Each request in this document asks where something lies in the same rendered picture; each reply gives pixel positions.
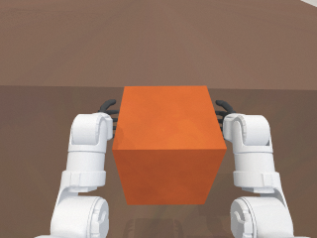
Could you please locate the carton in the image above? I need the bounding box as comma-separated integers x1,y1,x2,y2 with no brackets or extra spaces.
112,85,227,205

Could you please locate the right robot forearm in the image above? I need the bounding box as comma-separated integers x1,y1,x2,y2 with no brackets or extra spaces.
223,113,293,233

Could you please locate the left robot forearm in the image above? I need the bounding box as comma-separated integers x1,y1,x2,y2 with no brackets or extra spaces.
51,112,113,233

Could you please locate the right robot upper arm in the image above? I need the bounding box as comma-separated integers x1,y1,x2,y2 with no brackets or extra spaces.
230,196,310,238

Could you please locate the right robot hand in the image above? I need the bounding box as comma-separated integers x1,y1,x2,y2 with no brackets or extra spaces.
215,100,236,141

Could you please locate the left robot hand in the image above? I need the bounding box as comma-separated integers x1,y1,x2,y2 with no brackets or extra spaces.
97,99,120,139

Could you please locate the left robot upper arm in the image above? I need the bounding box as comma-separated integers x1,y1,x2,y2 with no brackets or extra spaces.
35,195,109,238

